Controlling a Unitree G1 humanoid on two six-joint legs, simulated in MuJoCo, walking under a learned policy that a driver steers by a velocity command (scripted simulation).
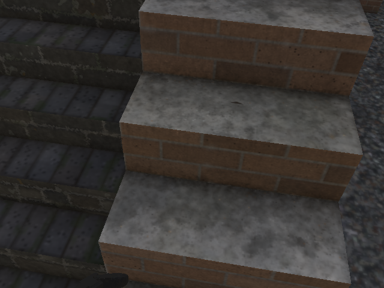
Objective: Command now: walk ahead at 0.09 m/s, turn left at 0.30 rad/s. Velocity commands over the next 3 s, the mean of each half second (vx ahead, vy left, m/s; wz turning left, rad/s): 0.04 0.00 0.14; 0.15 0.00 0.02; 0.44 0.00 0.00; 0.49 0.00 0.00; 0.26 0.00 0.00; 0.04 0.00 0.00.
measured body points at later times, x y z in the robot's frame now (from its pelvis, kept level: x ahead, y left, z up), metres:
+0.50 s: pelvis +0.05 -0.02 +0.02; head +0.04 -0.02 +0.47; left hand +0.08 +0.22 -0.12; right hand +0.11 -0.25 -0.11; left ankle +0.09 +0.05 -0.72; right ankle +0.04 -0.12 -0.72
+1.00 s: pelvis +0.12 -0.04 +0.02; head +0.10 -0.03 +0.47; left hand +0.09 +0.18 -0.14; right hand +0.14 -0.28 -0.12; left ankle +0.09 +0.05 -0.71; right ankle +0.04 -0.12 -0.72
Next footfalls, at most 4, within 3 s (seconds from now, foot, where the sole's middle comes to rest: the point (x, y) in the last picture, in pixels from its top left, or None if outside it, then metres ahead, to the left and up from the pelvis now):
0.14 right None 0.08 -0.12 -0.75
1.64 left None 0.37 0.07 -0.55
1.94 right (293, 234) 0.54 -0.27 -0.36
2.38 left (203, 217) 0.60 -0.03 -0.36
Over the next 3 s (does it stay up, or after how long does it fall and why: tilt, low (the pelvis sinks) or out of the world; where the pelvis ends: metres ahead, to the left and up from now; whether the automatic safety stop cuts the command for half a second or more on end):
stays up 0.55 -0.14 0.42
